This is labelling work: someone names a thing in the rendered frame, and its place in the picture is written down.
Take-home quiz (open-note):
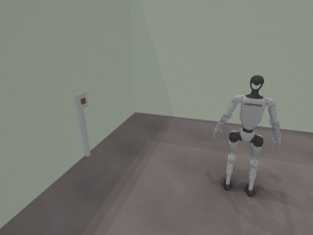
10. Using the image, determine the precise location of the robot right hand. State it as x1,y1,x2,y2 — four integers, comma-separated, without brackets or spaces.
271,137,282,149

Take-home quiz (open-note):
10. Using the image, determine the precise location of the robot head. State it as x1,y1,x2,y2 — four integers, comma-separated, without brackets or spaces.
246,75,264,99

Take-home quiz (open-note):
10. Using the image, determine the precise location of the robot right forearm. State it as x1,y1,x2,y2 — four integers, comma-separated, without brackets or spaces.
271,118,281,139

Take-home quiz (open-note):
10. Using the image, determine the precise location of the robot left forearm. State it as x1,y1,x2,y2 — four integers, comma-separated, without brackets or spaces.
216,111,228,129

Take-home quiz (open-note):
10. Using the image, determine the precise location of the robot left hand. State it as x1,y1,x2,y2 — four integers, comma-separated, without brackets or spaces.
212,126,222,138

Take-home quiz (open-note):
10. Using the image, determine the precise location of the robot left upper arm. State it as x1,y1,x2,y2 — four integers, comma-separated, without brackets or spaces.
224,95,244,118

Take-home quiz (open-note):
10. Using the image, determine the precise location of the panel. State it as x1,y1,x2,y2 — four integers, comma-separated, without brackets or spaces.
74,91,91,157

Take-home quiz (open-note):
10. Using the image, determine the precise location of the button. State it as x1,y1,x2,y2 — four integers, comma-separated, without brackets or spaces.
80,98,86,105

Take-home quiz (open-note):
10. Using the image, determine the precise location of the robot right upper arm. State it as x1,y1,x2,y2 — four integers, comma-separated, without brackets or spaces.
265,97,278,125

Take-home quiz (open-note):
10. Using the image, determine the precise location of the left robot foot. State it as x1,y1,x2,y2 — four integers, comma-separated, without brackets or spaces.
224,178,231,191

